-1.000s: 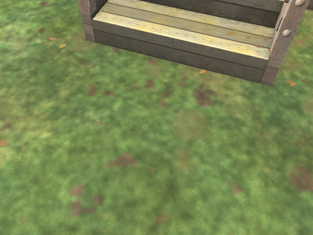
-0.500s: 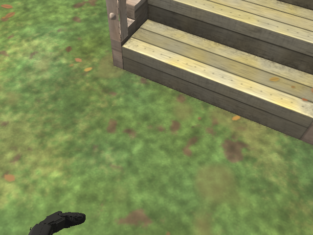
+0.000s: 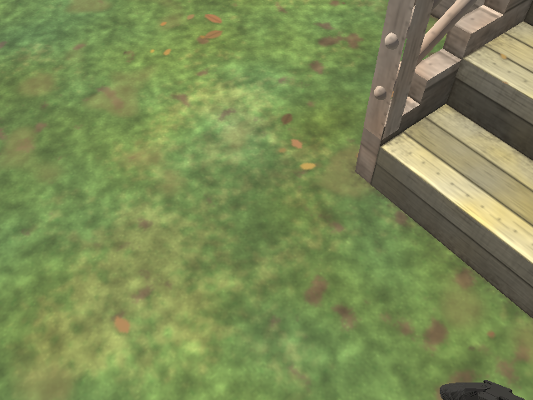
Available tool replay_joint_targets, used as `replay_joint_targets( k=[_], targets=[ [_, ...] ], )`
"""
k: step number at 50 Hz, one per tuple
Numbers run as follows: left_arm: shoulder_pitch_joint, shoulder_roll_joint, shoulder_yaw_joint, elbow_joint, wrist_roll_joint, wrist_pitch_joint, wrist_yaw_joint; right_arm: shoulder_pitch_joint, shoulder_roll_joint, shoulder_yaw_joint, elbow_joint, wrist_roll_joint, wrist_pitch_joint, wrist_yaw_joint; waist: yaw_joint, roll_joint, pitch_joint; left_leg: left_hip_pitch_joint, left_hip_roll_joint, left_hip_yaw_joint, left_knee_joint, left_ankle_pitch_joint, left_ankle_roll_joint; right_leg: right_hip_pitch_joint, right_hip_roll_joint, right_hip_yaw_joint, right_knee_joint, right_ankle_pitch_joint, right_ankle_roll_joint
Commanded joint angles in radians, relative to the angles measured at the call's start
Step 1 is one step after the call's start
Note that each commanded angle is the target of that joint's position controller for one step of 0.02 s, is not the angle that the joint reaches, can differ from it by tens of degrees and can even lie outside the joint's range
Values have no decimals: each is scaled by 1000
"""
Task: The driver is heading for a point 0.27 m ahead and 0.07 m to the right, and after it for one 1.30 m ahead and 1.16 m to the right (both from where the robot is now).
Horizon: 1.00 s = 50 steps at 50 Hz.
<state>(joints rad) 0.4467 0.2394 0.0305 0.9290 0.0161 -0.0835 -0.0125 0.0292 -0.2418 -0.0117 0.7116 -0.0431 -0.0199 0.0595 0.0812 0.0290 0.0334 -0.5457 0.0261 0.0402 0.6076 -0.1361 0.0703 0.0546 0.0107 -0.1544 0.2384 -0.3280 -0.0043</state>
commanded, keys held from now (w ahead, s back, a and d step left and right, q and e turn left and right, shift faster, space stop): w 0.04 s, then w+e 0.96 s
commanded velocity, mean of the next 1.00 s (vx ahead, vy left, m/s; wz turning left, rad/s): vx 0.50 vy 0.00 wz -0.40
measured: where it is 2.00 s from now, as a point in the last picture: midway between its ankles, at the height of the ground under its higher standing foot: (391, 327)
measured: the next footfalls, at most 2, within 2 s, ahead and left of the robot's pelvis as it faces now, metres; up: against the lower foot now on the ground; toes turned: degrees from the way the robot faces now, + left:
left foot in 0.04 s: +0.17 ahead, +0.09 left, +0.00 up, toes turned +3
right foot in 0.58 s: +0.44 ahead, -0.10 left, +0.00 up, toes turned -19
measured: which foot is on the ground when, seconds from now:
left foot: up 0.00-0.02, down 0.04-0.60, up 0.62-1.00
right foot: down 0.00-0.06, up 0.08-0.56, down 0.58-1.00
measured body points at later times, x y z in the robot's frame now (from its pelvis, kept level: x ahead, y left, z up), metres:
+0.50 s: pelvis +0.26 +0.01 +0.00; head +0.29 +0.01 +0.45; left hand +0.46 +0.21 -0.12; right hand +0.19 -0.23 -0.14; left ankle +0.14 +0.09 -0.74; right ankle +0.40 -0.12 -0.70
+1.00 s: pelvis +0.52 -0.07 +0.00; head +0.56 -0.10 +0.45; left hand +0.63 +0.20 -0.12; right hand +0.61 -0.37 -0.10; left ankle +0.75 +0.00 -0.70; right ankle +0.41 -0.08 -0.74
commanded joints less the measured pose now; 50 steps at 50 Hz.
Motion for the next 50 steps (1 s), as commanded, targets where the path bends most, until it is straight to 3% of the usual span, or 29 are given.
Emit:
replay_joint_targets(
  k=[1,2,3,4,5,6,7,9,13,16,19,23,26,28,29,30,31,32,33,34,36,38,40,43,47,50],
  targets=[
    [0,185,37,-22,-4,6,9,98,-94,-27,-21,-9,-27,-18,-116,-118,-49,229,-69,60,-107,-46,54,-19,-244,85,178,889,-123],
    [4,168,30,-22,-8,10,11,252,-123,-42,37,-20,-37,-29,-176,-85,-141,448,-68,45,-138,-21,80,-98,-206,51,363,844,-103],
    [-2,119,13,-64,-11,8,8,428,-205,-64,66,-40,-44,-44,-240,32,-272,715,178,-218,-157,-112,131,-312,-158,33,663,469,-83],
    [94,33,-1,-87,-26,12,1,437,-294,-86,68,-23,-35,-56,-183,248,-366,906,433,-672,-275,-111,245,-641,24,61,980,-231,-54],
    [-7,150,32,-74,-5,23,13,392,-243,-82,61,14,-30,-60,-201,57,-261,802,383,-612,-297,-111,214,-721,-18,206,1034,-172,-69],
    [-59,131,32,-91,-14,18,7,311,-184,-63,63,17,-35,-61,-156,47,-124,661,337,-446,-323,-40,179,-722,-54,219,999,-79,-77],
    [-60,109,28,-81,-18,18,5,264,-128,-49,66,15,-44,-56,-122,25,-65,555,290,-339,-365,41,140,-678,-83,211,939,-21,-74],
    [-21,85,28,-49,6,45,-4,227,-79,-35,75,21,-61,-58,-75,61,-24,438,225,-197,-419,100,85,-591,-101,203,883,28,-55],
    [-92,54,34,-65,10,72,-26,278,-95,-43,115,29,-92,-62,-60,44,9,435,206,-66,-473,219,73,-662,-101,193,864,143,-38],
    [-198,50,33,-100,11,73,-35,314,-88,-43,137,27,-93,-67,-76,38,39,464,193,12,-484,269,67,-745,-104,178,783,250,-27],
    [-306,30,20,-138,12,67,-43,336,-87,-40,157,27,-92,-72,-96,36,61,482,175,90,-473,335,51,-727,-89,127,605,339,-27],
    [-425,24,6,-191,18,65,-54,407,-111,-43,199,25,-82,-85,-129,31,78,585,208,146,-435,475,40,-690,-58,39,434,316,-70],
    [-383,48,15,-192,19,67,-48,400,-145,-48,211,20,-67,-97,-92,61,29,671,227,189,-279,866,25,-587,16,-14,395,183,-130],
    [-242,83,33,-157,20,63,-37,380,-177,-57,209,14,-49,-101,-25,79,-58,674,236,201,-33,1003,32,-427,77,-19,365,77,-183],
    [-105,112,52,-116,27,54,-28,366,-185,-60,200,17,-42,-97,40,49,-130,588,222,211,182,871,23,-239,96,11,278,95,-217],
    [24,202,84,-87,38,53,-11,359,-159,-53,169,18,-46,-90,92,-52,-218,370,180,214,491,487,-3,-2,-75,244,230,-4,-276],
    [-46,299,111,-113,17,68,-4,360,-78,-43,95,34,-56,-67,6,-304,-276,-84,-77,123,872,-382,-67,254,-337,834,109,39,-448],
    [-44,279,108,-116,-9,75,-4,250,-144,-50,73,20,-70,-61,45,-97,-244,-203,-27,-78,889,-327,-54,227,-338,832,46,88,-441],
    [-97,234,96,-112,-10,73,3,209,-126,-43,55,33,-85,-55,12,-49,-125,-221,25,-91,814,-233,-49,111,-324,702,27,148,-410],
    [-140,178,83,-106,-5,64,1,222,-119,-42,68,34,-89,-57,-43,19,-41,-162,59,-82,704,-178,-53,-18,-281,607,5,293,-354],
    [-191,143,68,-111,-16,43,10,265,-113,-40,84,-1,-52,-61,-105,12,-14,-29,90,-84,578,-171,-81,-172,-186,466,-14,447,-298],
    [-170,156,67,-102,-21,23,6,271,-95,-37,78,-12,-21,-55,-119,-12,-27,2,85,-64,510,-165,-106,-216,-148,420,-19,532,-295],
    [-141,183,74,-94,-20,15,3,217,-87,-34,54,-6,-13,-49,-107,-34,-16,-21,83,-47,419,-99,-125,-242,-121,399,-35,506,-278],
    [-76,185,77,-73,-22,25,3,59,-82,-32,-2,-4,-21,-40,-44,-60,22,-96,82,-37,248,8,-139,-215,-93,410,-56,384,-251],
    [0,190,80,-41,-19,30,7,-74,-73,-19,-57,6,-42,-30,14,-81,11,-89,36,-28,71,111,-130,-123,-90,421,0,519,-221],
    [-2,205,83,-41,-8,28,15,-97,-90,-18,-85,14,-58,-37,13,-97,-2,-13,2,-42,-30,94,-109,-87,-105,455,71,619,-201]
  ],
)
